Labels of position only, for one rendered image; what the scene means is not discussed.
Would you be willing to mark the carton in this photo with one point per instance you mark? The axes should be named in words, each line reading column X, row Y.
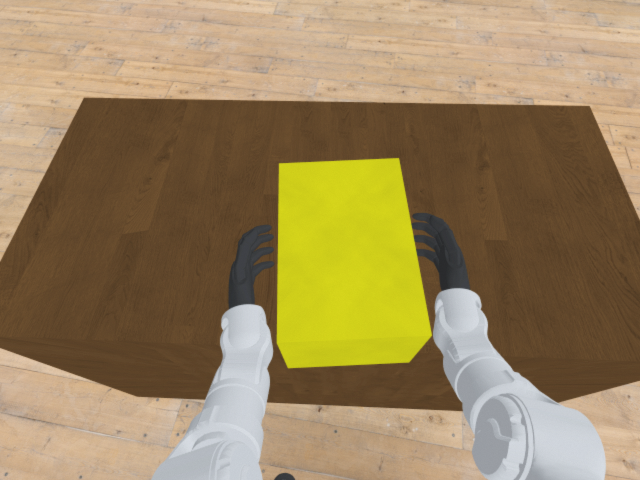
column 349, row 288

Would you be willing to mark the left robot upper arm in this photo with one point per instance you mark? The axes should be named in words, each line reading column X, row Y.
column 224, row 460

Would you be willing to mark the robot right hand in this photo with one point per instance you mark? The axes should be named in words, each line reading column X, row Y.
column 448, row 257

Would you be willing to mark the pedestal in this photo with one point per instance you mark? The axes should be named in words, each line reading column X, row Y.
column 119, row 269

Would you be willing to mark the robot left forearm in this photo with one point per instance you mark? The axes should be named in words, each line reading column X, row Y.
column 236, row 401

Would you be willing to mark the robot right forearm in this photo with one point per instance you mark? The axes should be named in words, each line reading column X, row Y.
column 475, row 370

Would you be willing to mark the robot left hand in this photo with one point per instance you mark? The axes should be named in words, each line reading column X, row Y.
column 243, row 273

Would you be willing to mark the right robot upper arm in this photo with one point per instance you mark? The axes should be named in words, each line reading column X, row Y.
column 519, row 438

